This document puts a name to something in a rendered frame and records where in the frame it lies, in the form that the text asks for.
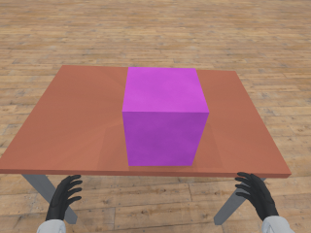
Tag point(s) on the carton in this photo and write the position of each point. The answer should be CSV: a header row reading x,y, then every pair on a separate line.
x,y
164,113

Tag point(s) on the robot right forearm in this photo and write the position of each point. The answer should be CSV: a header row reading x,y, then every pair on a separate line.
x,y
275,224

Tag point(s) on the table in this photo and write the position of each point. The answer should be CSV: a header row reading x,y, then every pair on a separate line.
x,y
76,128

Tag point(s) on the robot left forearm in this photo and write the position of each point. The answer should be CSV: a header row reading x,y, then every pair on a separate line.
x,y
52,226

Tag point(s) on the robot right hand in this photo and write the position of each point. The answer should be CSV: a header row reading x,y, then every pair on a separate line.
x,y
259,196

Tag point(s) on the robot left hand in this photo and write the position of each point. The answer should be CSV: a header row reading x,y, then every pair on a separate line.
x,y
60,201

